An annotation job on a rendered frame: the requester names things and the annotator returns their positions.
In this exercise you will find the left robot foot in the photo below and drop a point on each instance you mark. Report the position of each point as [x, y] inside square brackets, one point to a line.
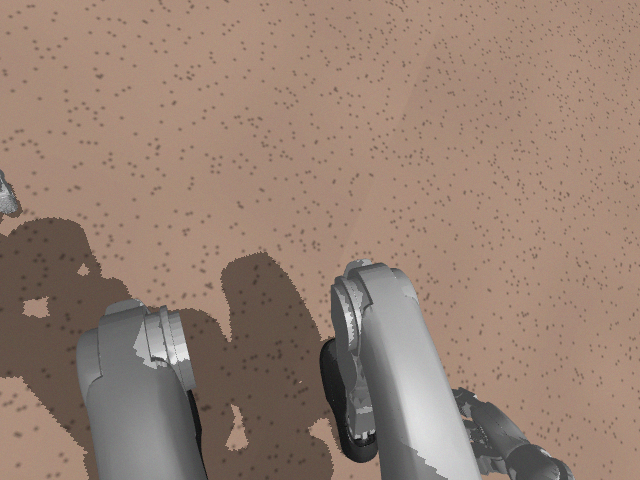
[197, 424]

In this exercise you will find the right robot hand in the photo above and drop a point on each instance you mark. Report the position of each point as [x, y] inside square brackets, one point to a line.
[494, 435]

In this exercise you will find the right robot arm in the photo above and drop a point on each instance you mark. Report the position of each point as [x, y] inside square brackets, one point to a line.
[532, 462]

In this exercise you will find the right robot foot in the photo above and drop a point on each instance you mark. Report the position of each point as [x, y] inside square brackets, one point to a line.
[357, 450]

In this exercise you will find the left robot hand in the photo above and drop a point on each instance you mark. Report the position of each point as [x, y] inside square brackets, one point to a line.
[8, 202]

